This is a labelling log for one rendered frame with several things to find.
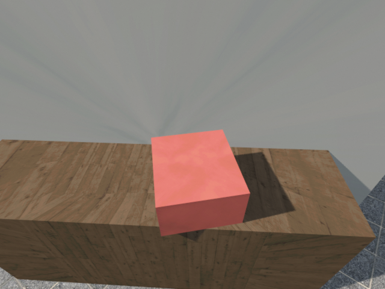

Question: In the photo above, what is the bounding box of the carton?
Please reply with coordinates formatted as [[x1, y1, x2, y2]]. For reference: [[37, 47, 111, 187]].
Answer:
[[151, 129, 250, 236]]

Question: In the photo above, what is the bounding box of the pedestal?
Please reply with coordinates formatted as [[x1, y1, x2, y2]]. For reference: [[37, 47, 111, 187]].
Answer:
[[0, 140, 376, 289]]

